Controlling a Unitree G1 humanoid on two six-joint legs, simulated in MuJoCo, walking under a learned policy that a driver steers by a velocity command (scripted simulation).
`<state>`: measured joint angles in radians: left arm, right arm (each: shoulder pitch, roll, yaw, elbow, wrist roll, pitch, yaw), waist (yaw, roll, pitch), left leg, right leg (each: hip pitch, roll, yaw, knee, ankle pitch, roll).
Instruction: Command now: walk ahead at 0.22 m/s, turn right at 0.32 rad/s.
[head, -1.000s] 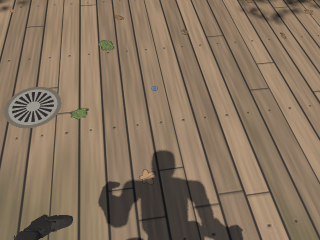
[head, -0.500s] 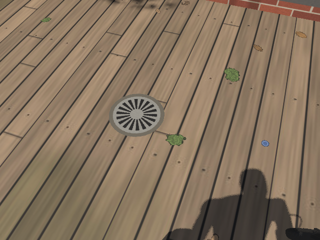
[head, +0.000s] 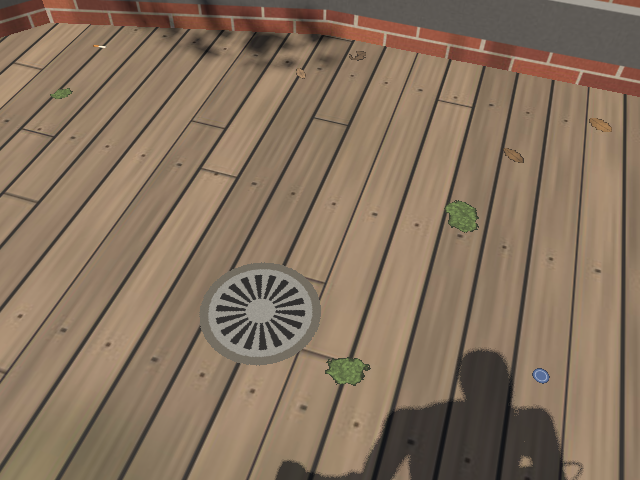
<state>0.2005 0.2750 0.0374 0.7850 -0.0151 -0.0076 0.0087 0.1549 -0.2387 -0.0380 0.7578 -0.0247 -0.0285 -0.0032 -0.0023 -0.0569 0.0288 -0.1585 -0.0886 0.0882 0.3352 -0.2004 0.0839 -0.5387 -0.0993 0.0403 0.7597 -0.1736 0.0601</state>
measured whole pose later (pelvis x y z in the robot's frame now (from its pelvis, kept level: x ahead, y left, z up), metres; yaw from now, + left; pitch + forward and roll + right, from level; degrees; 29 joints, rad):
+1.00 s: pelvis +0.27 -0.11 -0.01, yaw -14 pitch -1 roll +1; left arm 0.27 0.24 0.03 0.88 0.02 0.00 0.03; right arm 0.12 -0.22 -0.03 0.90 -0.01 0.00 -0.02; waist -0.01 0.01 0.03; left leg -0.31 0.00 0.01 0.50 -0.18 0.00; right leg -0.19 -0.02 0.03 0.55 -0.35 0.02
